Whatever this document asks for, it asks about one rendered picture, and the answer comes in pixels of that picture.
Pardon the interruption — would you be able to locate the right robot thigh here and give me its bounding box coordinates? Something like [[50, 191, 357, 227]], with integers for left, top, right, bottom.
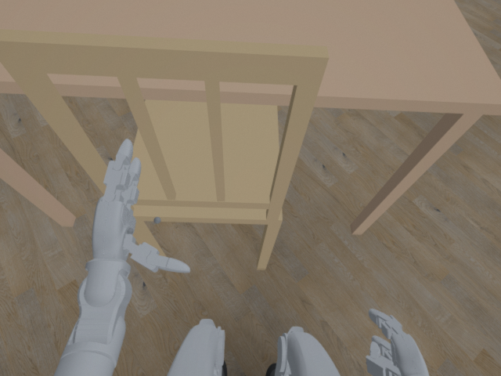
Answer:
[[277, 331, 340, 376]]

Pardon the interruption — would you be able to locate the chair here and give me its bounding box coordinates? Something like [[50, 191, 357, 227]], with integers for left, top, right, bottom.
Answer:
[[0, 29, 329, 270]]

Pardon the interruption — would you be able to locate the right robot hand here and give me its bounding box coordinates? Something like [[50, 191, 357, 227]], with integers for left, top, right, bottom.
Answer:
[[366, 309, 429, 376]]

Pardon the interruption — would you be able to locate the robot thigh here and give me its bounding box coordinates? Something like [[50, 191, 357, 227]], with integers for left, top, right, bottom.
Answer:
[[277, 331, 340, 376], [167, 324, 225, 376]]

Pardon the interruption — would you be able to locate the left robot forearm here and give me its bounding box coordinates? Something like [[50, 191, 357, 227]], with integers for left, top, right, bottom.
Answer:
[[54, 258, 132, 376]]

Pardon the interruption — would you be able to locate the left robot thigh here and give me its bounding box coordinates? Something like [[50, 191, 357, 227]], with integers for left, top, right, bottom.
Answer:
[[167, 324, 225, 376]]

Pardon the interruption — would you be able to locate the left robot hand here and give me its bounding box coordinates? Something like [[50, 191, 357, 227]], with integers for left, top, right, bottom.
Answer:
[[92, 139, 190, 273]]

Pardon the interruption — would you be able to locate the table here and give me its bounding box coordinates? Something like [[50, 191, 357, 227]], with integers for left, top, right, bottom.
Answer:
[[0, 0, 501, 235]]

